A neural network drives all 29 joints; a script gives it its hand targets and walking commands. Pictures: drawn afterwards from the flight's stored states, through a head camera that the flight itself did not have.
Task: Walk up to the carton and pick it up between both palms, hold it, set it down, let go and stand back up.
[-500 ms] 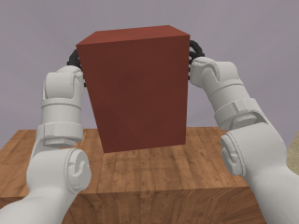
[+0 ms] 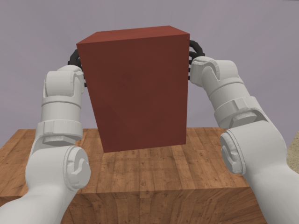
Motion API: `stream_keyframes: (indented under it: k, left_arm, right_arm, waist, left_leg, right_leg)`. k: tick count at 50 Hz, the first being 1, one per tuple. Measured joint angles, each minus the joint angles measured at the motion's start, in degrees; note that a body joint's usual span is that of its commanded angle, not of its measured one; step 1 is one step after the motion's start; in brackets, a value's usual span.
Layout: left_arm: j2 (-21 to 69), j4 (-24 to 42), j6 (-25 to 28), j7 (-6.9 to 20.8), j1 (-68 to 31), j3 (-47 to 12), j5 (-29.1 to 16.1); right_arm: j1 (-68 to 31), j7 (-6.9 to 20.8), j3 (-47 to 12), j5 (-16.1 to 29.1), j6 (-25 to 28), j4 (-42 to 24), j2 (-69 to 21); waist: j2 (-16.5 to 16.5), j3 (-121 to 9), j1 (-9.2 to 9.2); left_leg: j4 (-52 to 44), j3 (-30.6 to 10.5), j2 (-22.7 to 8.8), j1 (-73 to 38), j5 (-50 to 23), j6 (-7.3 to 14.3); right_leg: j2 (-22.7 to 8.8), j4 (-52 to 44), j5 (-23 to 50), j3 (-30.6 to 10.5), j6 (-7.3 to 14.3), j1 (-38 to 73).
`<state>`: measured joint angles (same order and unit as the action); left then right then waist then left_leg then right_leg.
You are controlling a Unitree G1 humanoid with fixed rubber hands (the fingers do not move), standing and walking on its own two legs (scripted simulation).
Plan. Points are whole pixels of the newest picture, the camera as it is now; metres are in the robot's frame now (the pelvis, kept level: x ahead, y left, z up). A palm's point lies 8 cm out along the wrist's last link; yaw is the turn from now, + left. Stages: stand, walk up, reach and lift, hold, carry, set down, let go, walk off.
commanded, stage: hold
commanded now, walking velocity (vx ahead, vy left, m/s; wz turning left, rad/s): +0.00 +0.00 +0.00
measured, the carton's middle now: (138, 84) +0.38 +0.00 +0.29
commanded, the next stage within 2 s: none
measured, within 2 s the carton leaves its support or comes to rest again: neither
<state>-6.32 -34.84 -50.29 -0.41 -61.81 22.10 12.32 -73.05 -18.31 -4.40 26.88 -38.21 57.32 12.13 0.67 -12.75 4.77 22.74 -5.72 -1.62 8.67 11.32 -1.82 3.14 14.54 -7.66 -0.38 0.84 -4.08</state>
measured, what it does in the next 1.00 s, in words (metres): stands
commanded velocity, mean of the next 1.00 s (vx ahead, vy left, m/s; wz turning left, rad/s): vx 0.00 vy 0.00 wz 0.00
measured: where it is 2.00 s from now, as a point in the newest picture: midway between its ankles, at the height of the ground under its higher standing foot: outside the picture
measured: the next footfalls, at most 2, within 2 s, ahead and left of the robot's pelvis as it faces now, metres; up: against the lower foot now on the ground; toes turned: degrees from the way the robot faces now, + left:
none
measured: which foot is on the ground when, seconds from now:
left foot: down 0.00-1.00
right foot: down 0.00-1.00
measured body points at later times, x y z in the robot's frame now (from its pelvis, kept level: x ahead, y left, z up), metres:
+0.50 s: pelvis +0.00 +0.00 +0.00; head -0.10 +0.02 +0.44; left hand +0.39 +0.15 +0.32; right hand +0.38 -0.14 +0.34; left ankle +0.02 +0.13 -0.75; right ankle +0.01 -0.11 -0.75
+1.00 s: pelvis +0.00 +0.00 +0.00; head -0.11 +0.01 +0.44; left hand +0.38 +0.15 +0.33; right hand +0.38 -0.15 +0.34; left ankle +0.02 +0.13 -0.75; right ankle +0.00 -0.11 -0.75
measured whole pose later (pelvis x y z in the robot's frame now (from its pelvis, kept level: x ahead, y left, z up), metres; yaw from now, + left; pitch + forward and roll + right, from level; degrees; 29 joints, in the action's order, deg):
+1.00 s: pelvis +0.00 +0.00 +0.00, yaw +0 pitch -3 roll -2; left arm -7.2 -35.8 -49.8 -1.2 -63.0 21.6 11.5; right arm -72.4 -18.1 -3.5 26.1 -38.2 56.2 11.8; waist 1.0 -12.7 4.8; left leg 22.8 -6.4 -1.6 9.2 11.1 -2.0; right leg 3.5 14.5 -7.6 -0.6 1.0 -4.3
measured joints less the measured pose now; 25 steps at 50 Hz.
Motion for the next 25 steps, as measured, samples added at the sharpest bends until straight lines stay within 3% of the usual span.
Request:
stream_keyframes:
  k: [17,25]
  left_arm:
    - [-0.46,-1.42,0.25,-0.74,-2.11,0.98,-0.13]
    - [-0.51,-0.91,-0.27,0.07,-0.52,-0.26,0.26]
  right_arm:
    - [-0.53,0.42,0.51,-0.46,0.58,0.46,-0.12]
    - [0.84,-0.12,0.44,0.13,-0.26,-0.23,-0.44]
  waist:
    - [0.24,-0.50,-0.52]
    - [-0.40,0.18,0.28]
  left_leg:
    - [-0.21,-0.11,0.20,0.69,-0.18,0.13]
    - [0.33,-0.31,0.02,-0.17,0.33,-0.02]
  right_leg:
    - [-0.08,0.07,-0.03,-0.23,-0.11,-0.78]
    - [0.18,-0.19,-0.14,-0.18,0.04,0.51]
